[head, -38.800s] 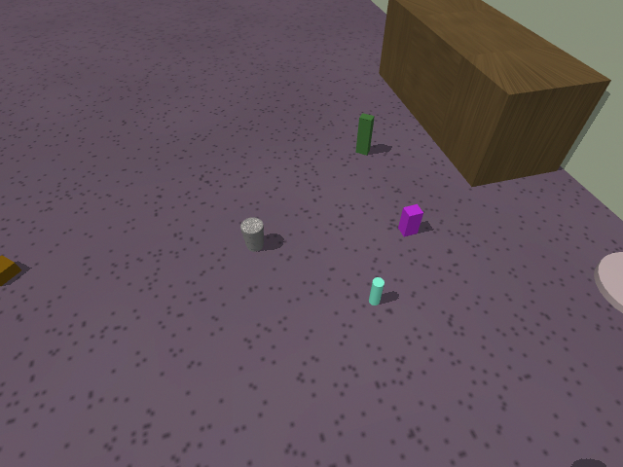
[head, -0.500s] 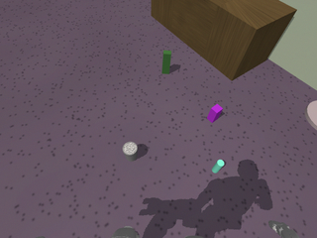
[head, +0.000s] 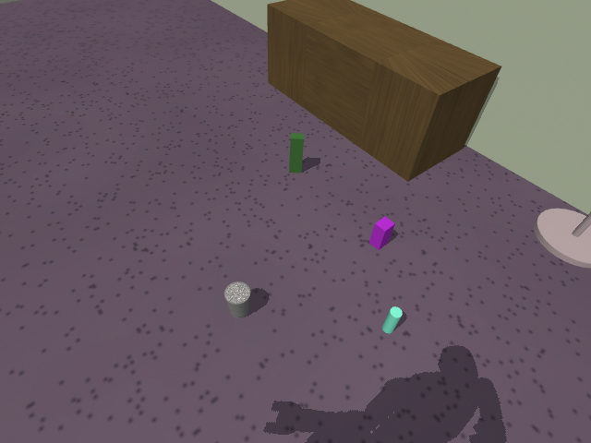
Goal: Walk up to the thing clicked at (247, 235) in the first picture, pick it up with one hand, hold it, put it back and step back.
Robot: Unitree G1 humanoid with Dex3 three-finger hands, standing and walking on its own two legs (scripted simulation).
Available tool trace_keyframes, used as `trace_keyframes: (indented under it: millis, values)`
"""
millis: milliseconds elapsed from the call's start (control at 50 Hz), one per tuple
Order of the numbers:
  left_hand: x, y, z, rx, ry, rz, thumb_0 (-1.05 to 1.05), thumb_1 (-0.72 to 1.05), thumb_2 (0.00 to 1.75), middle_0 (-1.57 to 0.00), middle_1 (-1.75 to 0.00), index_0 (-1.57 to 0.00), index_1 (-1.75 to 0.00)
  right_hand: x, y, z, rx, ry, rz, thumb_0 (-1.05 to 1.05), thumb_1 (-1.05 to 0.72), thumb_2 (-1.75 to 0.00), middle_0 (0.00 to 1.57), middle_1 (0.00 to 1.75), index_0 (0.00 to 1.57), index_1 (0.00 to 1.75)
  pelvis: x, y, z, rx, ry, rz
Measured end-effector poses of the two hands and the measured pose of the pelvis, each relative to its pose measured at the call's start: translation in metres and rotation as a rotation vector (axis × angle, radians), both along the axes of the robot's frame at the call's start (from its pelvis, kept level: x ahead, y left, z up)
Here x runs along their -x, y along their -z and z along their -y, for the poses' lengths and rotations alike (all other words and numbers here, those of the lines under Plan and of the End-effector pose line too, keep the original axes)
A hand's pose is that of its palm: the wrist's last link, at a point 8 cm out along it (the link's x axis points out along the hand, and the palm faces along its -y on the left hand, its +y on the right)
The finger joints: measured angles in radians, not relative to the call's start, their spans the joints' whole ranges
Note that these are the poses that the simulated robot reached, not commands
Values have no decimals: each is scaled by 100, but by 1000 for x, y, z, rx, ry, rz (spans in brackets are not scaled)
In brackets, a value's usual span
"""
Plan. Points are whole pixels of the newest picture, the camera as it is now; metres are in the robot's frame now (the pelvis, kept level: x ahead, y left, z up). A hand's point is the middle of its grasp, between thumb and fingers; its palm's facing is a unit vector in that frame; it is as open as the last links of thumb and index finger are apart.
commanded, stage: walk up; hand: left
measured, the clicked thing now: (238, 301) +0.73 +0.19 -0.71
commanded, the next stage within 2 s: stand in 0.98 s
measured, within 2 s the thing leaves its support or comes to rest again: neither
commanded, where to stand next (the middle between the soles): +0.33 -0.03 m, yaw -3 degrees
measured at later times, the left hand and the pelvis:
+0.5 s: hand out of the picture +0.09 +0.27 -0.16, palm faces +0.05 -0.94 -0.33, open 7.4 cm; pelvis +0.03 +0.00 -0.01, yaw +2 degrees
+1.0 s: hand out of the picture +0.12 +0.26 -0.15, palm faces +0.02 -0.94 -0.34, open 7.4 cm; pelvis +0.04 +0.00 +0.01, yaw +1 degrees
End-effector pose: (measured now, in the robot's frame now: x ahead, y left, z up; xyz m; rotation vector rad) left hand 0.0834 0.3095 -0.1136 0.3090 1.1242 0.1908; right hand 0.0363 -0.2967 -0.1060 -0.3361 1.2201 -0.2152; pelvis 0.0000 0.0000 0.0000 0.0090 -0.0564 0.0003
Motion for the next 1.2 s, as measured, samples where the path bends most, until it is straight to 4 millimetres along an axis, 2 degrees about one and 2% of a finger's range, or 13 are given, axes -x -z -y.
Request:
trace_keyframes:
  millis: [140, 260, 380, 440, 560, 720, 820, 960, 1200]
  values:
    - [2, -4, 11, -39, 11, -19, 1, 90, 89, -20, -30, -20, -29, -1, 8, 30, 5, 23, 17, 1, -90, -90, 20, 30, 21, 30, 2, 6, 16, 23, 4, 5]
    - [15, -12, 20, -35, -31, -7, 1, 90, 89, -20, -30, -21, -30, -23, 7, 37, 7, -18, 15, 1, -91, -90, 20, 29, 20, 30, -5, 1, 19, 10, -14, 1]
    - [18, -4, 9, -18, -59, -36, 1, 90, 89, -20, -30, -21, -30, -46, 5, 27, 16, -63, 13, 1, -91, -90, 20, 29, 20, 30, -16, 3, 8, 17, -33, -6]
    - [12, 8, 0, -6, -69, -52, 1, 90, 89, -20, -30, -21, -30, -55, 7, 14, 28, -59, 19, 1, -91, -90, 20, 29, 20, 30, -21, 8, 0, 0, -34, 4]
    - [-3, 15, 0, 22, -68, -72, 1, 90, 89, -20, -30, -20, -29, -80, 2, -8, 1, -69, 42, 1, -91, -90, 20, 29, 20, 30, -32, 4, -3, 11, -23, -11]
    - [-18, 7, 6, 20, -59, -75, 1, 90, 89, -20, -30, -20, -29, -124, -2, -18, -32, -87, 116, 1, -91, -90, 20, 30, 21, 30, -41, -2, -2, 17, -20, -21]
    - [-27, 0, 7, 5, -55, -64, 1, 90, 89, -20, -30, -20, -29, -140, -3, -16, -41, -85, 140, 1, -91, -90, 20, 30, 21, 30, -43, -4, -1, 15, -17, -21]
    - [-33, -4, 9, -5, -50, -58, 1, 90, 89, -20, -30, -20, -29, -135, -4, -9, -36, -70, 116, 1, -91, -90, 20, 29, 20, 30, -43, -7, 3, 13, -11, -21]
    - [-33, -3, 18, 9, -14, -82, 1, 90, 89, -20, -30, -20, -29, -96, 0, 1, -39, -11, 33, 1, -91, -90, 20, 29, 20, 30, -41, -10, 3, 11, -10, -9]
